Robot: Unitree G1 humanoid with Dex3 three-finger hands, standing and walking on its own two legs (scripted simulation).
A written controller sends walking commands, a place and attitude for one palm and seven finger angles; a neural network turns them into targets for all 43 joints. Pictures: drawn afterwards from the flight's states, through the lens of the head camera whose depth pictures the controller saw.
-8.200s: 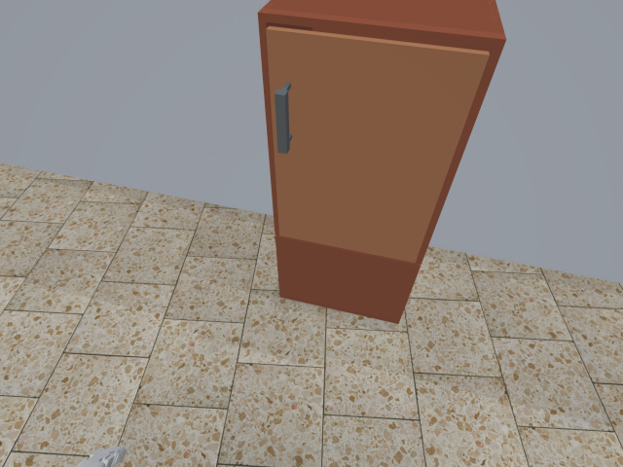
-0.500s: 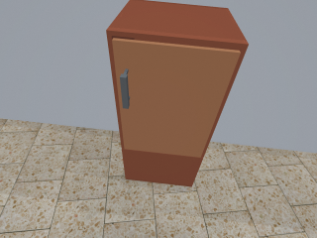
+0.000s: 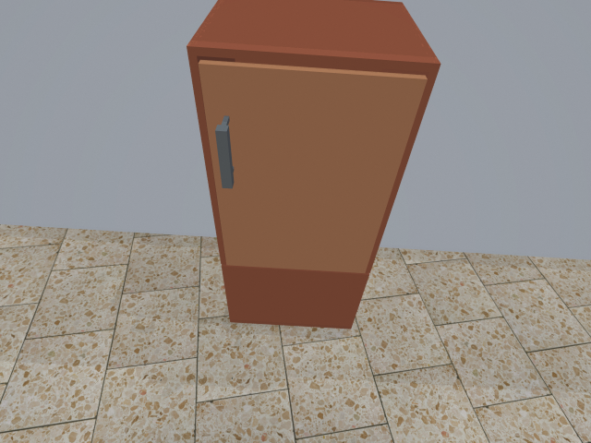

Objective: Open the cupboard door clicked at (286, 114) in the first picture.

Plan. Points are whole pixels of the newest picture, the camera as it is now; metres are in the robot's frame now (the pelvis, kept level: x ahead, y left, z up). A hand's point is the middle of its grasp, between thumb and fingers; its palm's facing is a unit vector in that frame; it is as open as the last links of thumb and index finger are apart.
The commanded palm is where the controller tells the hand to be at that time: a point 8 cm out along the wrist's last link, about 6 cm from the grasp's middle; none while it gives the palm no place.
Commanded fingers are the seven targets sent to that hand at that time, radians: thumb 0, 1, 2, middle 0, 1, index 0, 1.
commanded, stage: shuffle to correct the standing spot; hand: left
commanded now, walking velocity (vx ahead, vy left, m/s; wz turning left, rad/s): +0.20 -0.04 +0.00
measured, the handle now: (227, 152) +0.65 +0.18 +0.04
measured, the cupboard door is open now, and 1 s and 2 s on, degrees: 0 0 0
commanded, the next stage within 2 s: come to a stop and stand still in 0.48 s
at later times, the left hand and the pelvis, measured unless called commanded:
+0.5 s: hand out of the picture +0.04 +0.14 -0.17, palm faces +0.12 -0.98 -0.15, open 7.3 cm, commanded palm none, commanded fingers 0.00 0.90 0.90 -0.20 -0.30 -0.20 -0.30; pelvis +0.07 -0.03 +0.01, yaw +2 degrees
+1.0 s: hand (199, 425) +0.19 +0.16 -0.17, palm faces +0.03 -0.96 -0.26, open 7.4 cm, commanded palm none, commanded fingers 0.00 0.90 0.90 -0.20 -0.30 -0.20 -0.30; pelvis +0.14 -0.04 -0.01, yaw +0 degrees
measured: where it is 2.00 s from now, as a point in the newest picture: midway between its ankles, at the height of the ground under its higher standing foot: outside the picture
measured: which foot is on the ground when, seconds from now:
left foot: down 0.00-0.18, up 0.20-0.54, down 0.56-1.00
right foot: up 0.00-0.16, down 0.18-0.58, up 0.60-0.96, down 0.98-1.00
